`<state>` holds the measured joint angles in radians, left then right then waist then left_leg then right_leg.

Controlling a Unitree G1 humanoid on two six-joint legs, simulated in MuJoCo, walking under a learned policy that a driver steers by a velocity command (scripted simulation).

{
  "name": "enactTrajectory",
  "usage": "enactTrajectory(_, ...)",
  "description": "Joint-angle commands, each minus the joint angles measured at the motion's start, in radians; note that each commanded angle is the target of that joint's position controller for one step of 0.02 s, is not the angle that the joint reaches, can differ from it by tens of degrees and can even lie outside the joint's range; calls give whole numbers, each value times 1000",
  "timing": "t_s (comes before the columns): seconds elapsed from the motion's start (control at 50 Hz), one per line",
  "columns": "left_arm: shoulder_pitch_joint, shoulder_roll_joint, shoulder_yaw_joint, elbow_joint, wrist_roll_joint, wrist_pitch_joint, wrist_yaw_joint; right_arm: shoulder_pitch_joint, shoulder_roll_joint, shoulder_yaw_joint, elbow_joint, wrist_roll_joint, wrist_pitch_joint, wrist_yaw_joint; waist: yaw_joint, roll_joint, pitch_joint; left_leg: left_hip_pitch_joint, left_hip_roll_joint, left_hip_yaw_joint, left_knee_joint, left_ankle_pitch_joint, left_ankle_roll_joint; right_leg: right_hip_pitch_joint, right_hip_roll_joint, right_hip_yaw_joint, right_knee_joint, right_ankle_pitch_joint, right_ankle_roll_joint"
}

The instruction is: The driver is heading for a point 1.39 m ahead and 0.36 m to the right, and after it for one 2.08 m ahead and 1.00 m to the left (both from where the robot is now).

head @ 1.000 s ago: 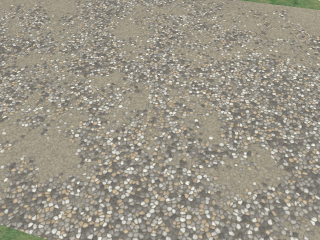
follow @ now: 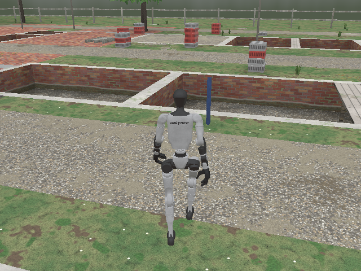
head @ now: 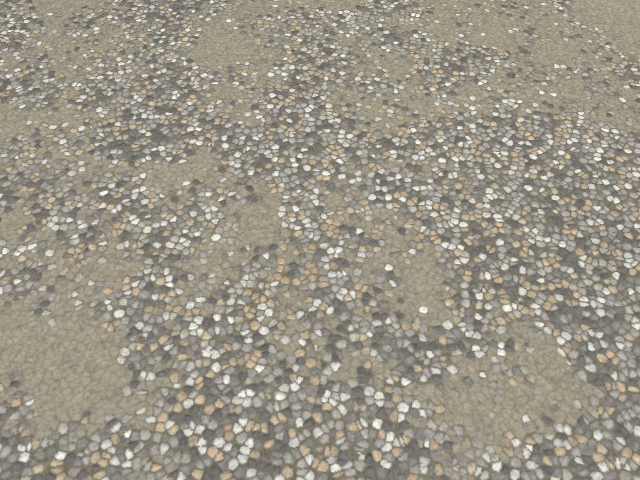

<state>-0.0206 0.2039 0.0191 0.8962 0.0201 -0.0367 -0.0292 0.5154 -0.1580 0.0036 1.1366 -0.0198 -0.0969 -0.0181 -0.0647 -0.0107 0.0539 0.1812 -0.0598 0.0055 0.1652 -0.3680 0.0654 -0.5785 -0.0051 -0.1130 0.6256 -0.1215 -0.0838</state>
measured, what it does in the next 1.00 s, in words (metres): walks ahead: right foot, then left foot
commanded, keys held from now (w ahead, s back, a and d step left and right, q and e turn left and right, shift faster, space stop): w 0.76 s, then w+e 0.24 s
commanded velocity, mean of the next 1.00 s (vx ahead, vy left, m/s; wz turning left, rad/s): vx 0.49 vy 0.00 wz -0.05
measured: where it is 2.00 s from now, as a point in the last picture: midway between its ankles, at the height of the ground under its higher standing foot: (366, 223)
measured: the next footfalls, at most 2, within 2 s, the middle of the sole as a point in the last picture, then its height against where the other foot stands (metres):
right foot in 0.06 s outside the picture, level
left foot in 0.60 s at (274, 447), level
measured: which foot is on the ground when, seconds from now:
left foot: down 0.00-0.04, up 0.06-0.58, down 0.60-1.00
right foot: up 0.00-0.04, down 0.06-0.62, up 0.64-1.00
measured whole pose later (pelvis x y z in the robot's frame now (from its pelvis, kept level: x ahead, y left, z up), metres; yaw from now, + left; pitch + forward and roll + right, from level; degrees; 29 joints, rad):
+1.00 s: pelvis +0.56 +0.01 +0.01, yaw -5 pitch +0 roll +1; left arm 0.12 0.20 0.04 0.92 0.02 -0.03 -0.03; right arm 0.43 -0.18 -0.04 1.06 -0.02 -0.11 -0.01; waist -0.03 -0.04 0.04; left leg 0.06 -0.08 0.16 0.18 -0.25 0.08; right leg -0.64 -0.08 -0.02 0.75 -0.01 -0.06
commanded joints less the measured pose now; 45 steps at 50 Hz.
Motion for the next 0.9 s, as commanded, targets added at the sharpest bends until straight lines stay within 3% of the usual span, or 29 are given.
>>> enactTrajectory(0.02, 194, 116, 38, 8, -6, -21, 21, -12, -180, -33, -28, 0, -7, -9, 152, 116, -56, -101, 248, -40, 298, 1158, 72, 310, 79, -18, -65, -16, -59)
enactTrajectory(0.04, 354, 136, 53, 61, -1, -29, 31, -34, -187, -36, -35, 5, -3, -7, 221, 97, -133, -172, 221, -18, 494, 1065, 57, 507, 63, 0, -134, 22, -79)
enactTrajectory(0.06, 505, 210, 75, 90, 23, -34, 42, -18, -150, -26, -58, 7, -2, 0, 256, 7, -238, -357, 170, 9, 780, 708, 50, 733, -140, 225, -155, -157, -119)
enactTrajectory(0.08, 513, 279, 90, 87, 38, -29, 35, 115, -29, -12, -63, 31, 4, 13, 165, -209, -336, -703, -26, 22, 1170, -143, 14, 944, -422, 758, -269, -214, -279)
enactTrajectory(0.1, 430, 231, 86, 83, -6, -22, 24, 24, -139, -39, -68, 7, 8, 11, 162, -59, -261, -795, 18, -85, 1233, -90, 39, 836, -374, 820, -375, -366, -266)
enactTrajectory(0.12, 313, 170, 69, 61, -15, -26, 22, -80, -150, -46, -108, 2, 4, 16, 120, -40, -100, -824, 73, -73, 1190, 20, 45, 673, -346, 649, -407, -364, -232)
enactTrajectory(0.14, 267, 113, 56, 58, -10, -38, 18, -129, -138, -46, -120, -1, 0, 18, 99, 8, -33, -787, 104, -67, 1138, 78, 46, 548, -303, 544, -441, -238, -207)
enactTrajectory(0.18, 278, 52, 35, 87, -5, -55, 24, -117, -100, -46, -117, -18, 21, 28, 40, -5, -5, -683, 139, -64, 1053, 101, 29, 411, -230, 383, -465, -48, -156)
enactTrajectory(0.22, 337, 57, 32, 115, -6, -72, 28, -117, -73, -45, -120, -21, 40, 36, 24, -14, -5, -667, 143, -43, 998, 103, 11, 389, -206, 310, -475, 76, -150)
enactTrajectory(0.28, 399, 92, 35, 132, -8, -77, 30, -240, -83, -48, -167, -24, 57, 43, 32, -24, 32, -768, 165, -4, 895, 186, -15, 402, -184, 243, -510, 120, -142)
enactTrajectory(0.38, 492, 82, 23, 147, -11, -74, 32, -467, -74, -37, -247, -6, 54, 50, 89, -36, 56, -803, 144, 58, 608, 356, -40, 469, -141, 162, -507, 297, -96)
enactTrajectory(0.48, 578, 89, 21, 178, 0, -68, 44, -591, -81, -32, -294, -1, 46, 46, 130, -54, 58, -808, 103, 88, 450, 358, -12, 642, -180, 154, -456, 435, -100)
enactTrajectory(0.54, 550, 107, 25, 181, 9, -64, 53, -550, -103, -43, -298, -2, 34, 39, 87, -64, 35, -713, 62, 97, 388, 245, 35, 711, -208, 137, -347, 679, -95)
enactTrajectory(0.56, 536, 118, 28, 180, 9, -63, 54, -472, -118, -52, -275, -3, 29, 32, 53, -73, -5, -615, 31, 106, 369, 205, 54, 715, -207, 129, -258, 806, -85)
enactTrajectory(0.58, 521, 124, 30, 179, 7, -60, 52, -332, -137, -65, -229, -5, 21, 24, -5, -63, -74, -461, 4, 116, 312, 220, 78, 698, -187, 111, -104, 842, -71)
enactTrajectory(0.6, 502, 118, 27, 166, -3, -60, 50, -161, -177, -83, -179, -21, 11, 14, -75, -44, -162, -211, 71, 46, 287, 251, 114, 550, -158, 90, 104, 678, -55)
enactTrajectory(0.62, 541, 44, 8, 126, -36, -63, 39, -16, -278, -111, -162, -47, 9, 4, -86, 115, -305, 88, 352, -328, 265, 147, 207, 242, -51, 27, 460, 229, -14)
enactTrajectory(0.64, 593, 66, 25, 138, -39, -59, 36, -37, -283, -118, -159, -21, 27, 18, -49, 193, -376, 159, 490, -692, 138, 157, 303, 37, 89, 96, 715, -393, -6)
enactTrajectory(0.66, 504, 108, 40, 120, -16, -53, 40, -151, -241, -108, -173, 5, 32, 25, -7, 77, -219, 28, 440, -561, 114, 99, 270, -45, 14, 167, 741, -315, -19)
enactTrajectory(0.68, 427, 89, 37, 97, -9, -59, 35, -232, -175, -91, -187, 10, 26, 29, 12, 39, -100, -120, 402, -436, 71, 128, 242, -53, -22, 167, 695, -239, -18)
enactTrajectory(0.7, 402, 67, 37, 94, -6, -57, 32, -270, -130, -78, -185, 5, 19, 29, 47, 19, -32, -232, 352, -342, 34, 188, 199, -16, -55, 162, 626, -196, -16)
enactTrajectory(0.74, 425, 34, 36, 100, 18, -31, 21, -249, -83, -61, -155, 4, 4, 20, 93, 46, -10, -340, 285, -221, 3, 291, 152, 70, -81, 156, 541, -167, 4)
enactTrajectory(0.76, 426, 26, 36, 98, 20, -21, 15, -217, -90, -60, -141, 4, -5, 18, 99, 52, -14, -350, 275, -196, -2, 349, 152, 80, -78, 144, 525, -158, 13)
enactTrajectory(0.82, 344, 30, 39, 66, 14, 0, 5, -164, -139, -69, -124, 2, -20, 14, 101, 56, 14, -347, 266, -101, -44, 383, 141, -3, -87, 138, 465, -78, 30)
enactTrajectory(0.9, 178, 35, 35, 3, 4, 1, -2, -113, -126, -60, -119, 0, -22, 12, 68, 63, 51, -306, 239, 5, -65, 449, 101, -80, -80, 125, 279, 75, 38)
